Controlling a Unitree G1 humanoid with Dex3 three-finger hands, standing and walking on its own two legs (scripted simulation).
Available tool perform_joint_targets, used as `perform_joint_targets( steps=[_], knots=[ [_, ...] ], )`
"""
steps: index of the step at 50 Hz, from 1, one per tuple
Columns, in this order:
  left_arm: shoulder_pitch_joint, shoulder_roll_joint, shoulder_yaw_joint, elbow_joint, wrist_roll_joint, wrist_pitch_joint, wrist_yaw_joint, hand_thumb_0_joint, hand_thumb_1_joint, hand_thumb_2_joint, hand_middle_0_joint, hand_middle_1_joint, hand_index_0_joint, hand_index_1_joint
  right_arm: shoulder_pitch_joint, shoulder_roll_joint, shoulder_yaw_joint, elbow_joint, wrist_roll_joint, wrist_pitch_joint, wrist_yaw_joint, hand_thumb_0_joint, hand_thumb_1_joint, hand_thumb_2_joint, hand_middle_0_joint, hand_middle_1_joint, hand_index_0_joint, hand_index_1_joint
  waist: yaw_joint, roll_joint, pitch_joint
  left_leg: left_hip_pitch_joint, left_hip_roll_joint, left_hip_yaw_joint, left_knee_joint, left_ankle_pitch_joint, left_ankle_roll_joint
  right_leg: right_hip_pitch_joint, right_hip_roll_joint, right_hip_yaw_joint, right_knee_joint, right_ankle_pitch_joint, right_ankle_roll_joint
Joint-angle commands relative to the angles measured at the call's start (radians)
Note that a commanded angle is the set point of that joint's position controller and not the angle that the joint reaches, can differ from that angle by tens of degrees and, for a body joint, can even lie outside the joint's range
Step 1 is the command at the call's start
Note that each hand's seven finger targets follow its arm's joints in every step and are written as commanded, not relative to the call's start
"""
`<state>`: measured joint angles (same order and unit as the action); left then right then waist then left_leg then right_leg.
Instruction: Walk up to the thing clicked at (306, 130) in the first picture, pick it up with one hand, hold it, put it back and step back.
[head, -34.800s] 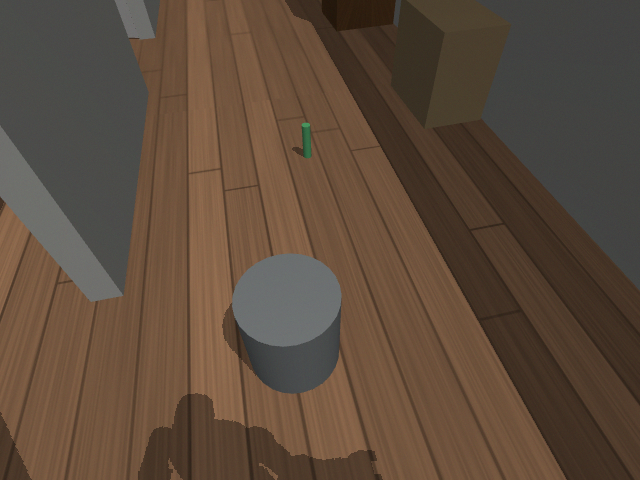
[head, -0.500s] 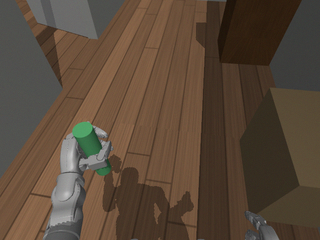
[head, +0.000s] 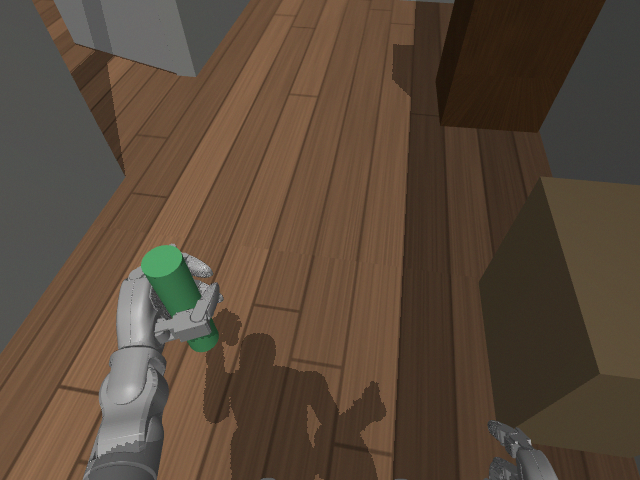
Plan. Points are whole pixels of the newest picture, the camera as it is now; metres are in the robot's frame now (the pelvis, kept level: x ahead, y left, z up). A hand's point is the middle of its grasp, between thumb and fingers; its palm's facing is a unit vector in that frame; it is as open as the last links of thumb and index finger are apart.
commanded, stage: hold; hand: left
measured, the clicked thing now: (185, 305) +0.33 +0.18 +0.04
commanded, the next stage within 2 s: crouch in 0.88 s
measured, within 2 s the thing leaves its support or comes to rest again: neither
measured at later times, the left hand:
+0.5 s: hand (198, 300) +0.32 +0.17 +0.06, palm faces +0.08 -1.00 +0.00, open 5.4 cm
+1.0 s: hand (194, 303) +0.32 +0.17 +0.06, palm faces +0.09 -1.00 +0.00, open 5.4 cm
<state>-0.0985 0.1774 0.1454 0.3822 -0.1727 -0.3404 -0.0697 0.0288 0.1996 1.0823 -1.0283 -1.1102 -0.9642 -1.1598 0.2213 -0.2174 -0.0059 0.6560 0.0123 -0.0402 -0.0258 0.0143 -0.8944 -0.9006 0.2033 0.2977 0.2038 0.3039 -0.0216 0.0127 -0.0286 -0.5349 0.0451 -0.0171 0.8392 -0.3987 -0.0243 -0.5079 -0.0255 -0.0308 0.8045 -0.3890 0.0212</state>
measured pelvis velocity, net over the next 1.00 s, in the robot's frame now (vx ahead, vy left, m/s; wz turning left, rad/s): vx -0.01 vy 0.00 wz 0.00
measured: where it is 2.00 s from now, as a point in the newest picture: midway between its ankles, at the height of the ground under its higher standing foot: outside the picture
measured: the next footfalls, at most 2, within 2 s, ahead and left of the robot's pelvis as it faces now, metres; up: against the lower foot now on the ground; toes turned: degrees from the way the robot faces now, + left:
none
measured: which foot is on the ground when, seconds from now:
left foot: down 0.00-1.00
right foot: down 0.00-1.00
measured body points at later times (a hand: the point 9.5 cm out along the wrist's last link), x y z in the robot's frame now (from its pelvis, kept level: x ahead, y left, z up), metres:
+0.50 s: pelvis +0.00 +0.00 +0.00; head +0.03 +0.00 +0.45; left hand +0.31 +0.22 +0.06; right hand +0.13 -0.25 -0.10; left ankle +0.02 +0.13 -0.70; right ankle +0.01 -0.13 -0.70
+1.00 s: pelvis -0.01 +0.00 +0.00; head +0.02 +0.01 +0.45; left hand +0.31 +0.22 +0.06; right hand +0.13 -0.24 -0.10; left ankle +0.02 +0.13 -0.70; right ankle +0.01 -0.13 -0.70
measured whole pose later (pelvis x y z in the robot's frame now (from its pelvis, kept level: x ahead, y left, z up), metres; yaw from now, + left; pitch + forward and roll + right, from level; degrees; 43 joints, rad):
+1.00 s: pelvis -0.01 +0.00 +0.00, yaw +0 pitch +5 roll -1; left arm -0.11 0.18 0.14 0.40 -0.17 -0.33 -0.06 0.03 0.20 1.09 -1.03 -1.11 -0.97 -1.16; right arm 0.22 -0.21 0.00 0.66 0.02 -0.05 -0.03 0.01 -0.89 -0.90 0.20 0.30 0.20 0.30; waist -0.02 0.01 -0.03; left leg -0.54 0.04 -0.01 0.84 -0.39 -0.02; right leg -0.51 -0.03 -0.03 0.80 -0.38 0.03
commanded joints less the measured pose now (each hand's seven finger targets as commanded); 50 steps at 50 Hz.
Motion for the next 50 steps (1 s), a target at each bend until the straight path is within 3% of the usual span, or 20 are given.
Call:
perform_joint_targets(
  steps=[1,5,6,7,8,13,14,16,18,20,22,25,27,31,34,38,41,44,49,50],
  knots=[
    [-0.276,0.12,0.044,-0.23,-0.018,-0.076,-0.003,0.0,0.595,1.216,-1.285,-1.348,-1.3,-1.338,-0.037,-0.132,-0.049,-0.125,-0.002,-0.043,-0.011,0.0,-0.89,-0.898,0.2,0.3,0.2,0.3,-0.007,-0.006,-0.274,0.129,-0.032,0.02,-0.115,0.222,0.025,0.114,0.025,-0.008,-0.116,0.263,-0.02],
    [-0.286,0.105,0.031,-0.193,-0.01,-0.068,0.001,0.0,0.565,1.222,-1.28,-1.35,-1.293,-1.343,-0.033,-0.134,-0.054,-0.12,-0.004,-0.039,-0.007,0.0,-0.891,-0.899,0.2,0.3,0.2,0.3,-0.012,-0.004,-0.24,0.119,-0.024,0.013,-0.119,0.227,0.021,0.08,0.033,-0.019,-0.107,0.256,-0.024],
    [-0.245,0.104,0.045,-0.168,-0.01,-0.065,0.004,0.0,0.592,1.222,-1.276,-1.341,-1.288,-1.334,-0.035,-0.137,-0.056,-0.123,-0.003,-0.038,-0.005,0.0,-0.885,-0.897,0.2,0.3,0.2,0.3,-0.003,-0.019,-0.221,0.102,-0.024,0.013,-0.125,0.2,0.021,0.078,0.033,-0.021,-0.108,0.229,-0.025],
    [-0.26,0.121,0.055,-0.19,-0.013,-0.071,0.002,0.0,0.593,1.224,-1.287,-1.348,-1.3,-1.34,-0.031,-0.134,-0.054,-0.12,-0.004,-0.037,-0.004,0.0,-0.886,-0.897,0.2,0.3,0.2,0.3,0.001,-0.001,-0.241,0.11,-0.024,0.011,-0.127,0.201,0.021,0.089,0.032,-0.021,-0.104,0.228,-0.027],
    [-0.264,0.109,0.039,-0.203,-0.012,-0.072,0.0,0.0,0.584,1.223,-1.287,-1.349,-1.301,-1.341,-0.04,-0.131,-0.052,-0.128,-0.004,-0.037,-0.003,0.0,-0.886,-0.897,0.2,0.3,0.2,0.3,0.007,0.011,-0.237,0.111,-0.027,0.014,-0.133,0.186,0.018,0.089,0.032,-0.02,-0.11,0.212,-0.028],
    [-0.296,0.145,0.056,-0.266,-0.01,-0.081,0.001,0.0,0.612,1.215,-1.268,-1.33,-1.282,-1.321,-0.029,-0.128,-0.048,-0.134,-0.003,-0.034,-0.006,0.0,-0.889,-0.898,0.2,0.3,0.2,0.3,0.01,0.017,-0.307,0.14,-0.031,0.024,-0.117,0.252,0.02,0.141,0.028,-0.009,-0.109,0.286,-0.023],
    [-0.282,0.117,0.034,-0.239,-0.009,-0.078,0.001,0.0,0.588,1.211,-1.271,-1.336,-1.285,-1.326,-0.029,-0.129,-0.049,-0.131,-0.004,-0.035,-0.007,0.0,-0.892,-0.899,0.2,0.3,0.2,0.3,-0.004,0.01,-0.293,0.142,-0.029,0.021,-0.116,0.251,0.02,0.123,0.03,-0.011,-0.106,0.285,-0.023],
    [-0.277,0.11,0.046,-0.192,-0.014,-0.072,0.006,0.0,0.594,1.213,-1.267,-1.329,-1.279,-1.322,-0.036,-0.13,-0.048,-0.125,-0.003,-0.037,-0.006,0.0,-0.891,-0.899,0.2,0.3,0.2,0.3,-0.007,-0.028,-0.233,0.106,-0.028,0.02,-0.117,0.219,0.023,0.099,0.03,-0.013,-0.114,0.258,-0.02],
    [-0.293,0.129,0.065,-0.185,-0.015,-0.073,0.007,0.0,0.607,1.23,-1.275,-1.338,-1.285,-1.333,-0.032,-0.132,-0.051,-0.122,-0.003,-0.038,-0.007,0.0,-0.89,-0.899,0.2,0.3,0.2,0.3,-0.007,-0.024,-0.238,0.095,-0.028,0.022,-0.115,0.202,0.026,0.094,0.027,-0.009,-0.113,0.244,-0.021],
    [-0.289,0.101,0.027,-0.179,-0.007,-0.074,-0.002,0.0,0.607,1.235,-1.282,-1.351,-1.294,-1.344,-0.031,-0.134,-0.054,-0.12,-0.005,-0.037,-0.006,0.0,-0.889,-0.898,0.2,0.3,0.2,0.3,-0.016,-0.004,-0.233,0.108,-0.026,0.019,-0.119,0.199,0.024,0.069,0.028,-0.011,-0.109,0.237,-0.024],
    [-0.298,0.109,0.02,-0.216,-0.005,-0.076,-0.008,0.0,0.608,1.235,-1.289,-1.354,-1.302,-1.347,-0.031,-0.136,-0.056,-0.125,-0.004,-0.036,-0.004,0.0,-0.888,-0.898,0.2,0.3,0.2,0.3,-0.004,0.021,-0.257,0.126,-0.028,0.017,-0.128,0.201,0.019,0.091,0.029,-0.015,-0.11,0.232,-0.028],
    [-0.282,0.136,0.054,-0.237,-0.012,-0.082,-0.006,0.0,0.61,1.216,-1.28,-1.338,-1.291,-1.331,-0.04,-0.129,-0.051,-0.133,-0.003,-0.037,-0.007,0.0,-0.894,-0.899,0.2,0.3,0.2,0.3,0.009,0.007,-0.291,0.131,-0.036,0.026,-0.119,0.205,0.023,0.126,0.024,-0.006,-0.123,0.24,-0.023],
    [-0.27,0.104,0.038,-0.229,-0.017,-0.08,-0.001,0.0,0.593,1.204,-1.274,-1.331,-1.286,-1.324,-0.045,-0.127,-0.048,-0.13,-0.003,-0.04,-0.005,0.0,-0.893,-0.899,0.2,0.3,0.2,0.3,0.003,-0.01,-0.258,0.117,-0.034,0.027,-0.119,0.198,0.022,0.109,0.027,-0.009,-0.123,0.237,-0.023],
    [-0.261,0.123,0.064,-0.181,-0.01,-0.081,0.014,0.0,0.605,1.22,-1.282,-1.344,-1.292,-1.338,-0.051,-0.129,-0.05,-0.125,-0.005,-0.041,-0.006,0.0,-0.894,-0.899,0.2,0.3,0.2,0.3,0.001,-0.027,-0.219,0.079,-0.032,0.024,-0.119,0.151,0.027,0.082,0.026,-0.009,-0.121,0.193,-0.022],
    [-0.316,0.121,0.034,-0.243,0.002,-0.094,0.008,0.0,0.636,1.226,-1.284,-1.346,-1.296,-1.338,-0.05,-0.128,-0.05,-0.131,-0.007,-0.037,-0.009,0.0,-0.889,-0.898,0.2,0.3,0.2,0.3,-0.005,0.0,-0.259,0.11,-0.033,0.025,-0.126,0.148,0.024,0.085,0.026,-0.006,-0.122,0.188,-0.024],
    [-0.325,0.138,0.04,-0.264,-0.002,-0.095,0.011,0.0,0.633,1.214,-1.291,-1.345,-1.303,-1.336,-0.05,-0.129,-0.047,-0.134,-0.004,-0.045,-0.009,0.0,-0.896,-0.899,0.2,0.3,0.2,0.3,0.002,0.028,-0.282,0.123,-0.035,0.024,-0.135,0.131,0.022,0.108,0.027,-0.006,-0.126,0.169,-0.026],
    [-0.245,0.094,0.021,-0.181,-0.009,-0.069,0.01,0.0,0.583,1.219,-1.284,-1.35,-1.295,-1.344,-0.049,-0.127,-0.045,-0.128,0.0,-0.043,-0.013,0.0,-0.896,-0.899,0.2,0.3,0.2,0.3,-0.01,-0.031,-0.224,0.098,-0.033,0.022,-0.131,0.142,0.026,0.094,0.028,-0.01,-0.136,0.183,-0.022],
    [-0.275,0.108,0.035,-0.164,-0.009,-0.06,0.008,0.0,0.583,1.228,-1.286,-1.352,-1.297,-1.347,-0.05,-0.132,-0.049,-0.118,0.001,-0.047,-0.007,0.0,-0.89,-0.899,0.2,0.3,0.2,0.3,-0.006,-0.009,-0.183,0.073,-0.027,0.013,-0.146,0.097,0.023,0.058,0.031,-0.019,-0.127,0.137,-0.028],
    [-0.312,0.114,0.021,-0.254,-0.003,-0.074,0.013,0.0,0.604,1.267,-1.331,-1.397,-1.336,-1.397,-0.046,-0.128,-0.047,-0.132,-0.001,-0.05,-0.007,0.0,-0.891,-0.904,0.2,0.3,0.201,0.3,-0.001,0.033,-0.253,0.13,-0.029,0.017,-0.142,0.158,0.017,0.09,0.031,-0.016,-0.117,0.189,-0.029],
    [-0.296,0.107,0.015,-0.256,-0.002,-0.074,0.016,0.0,0.623,1.224,-1.312,-1.348,-1.322,-1.338,-0.037,-0.131,-0.05,-0.131,-0.002,-0.052,-0.007,0.0,-0.861,-0.895,0.199,0.299,0.2,0.299,0.0,0.03,-0.29,0.153,-0.026,0.011,-0.139,0.193,0.015,0.105,0.034,-0.022,-0.105,0.218,-0.03]
  ],
)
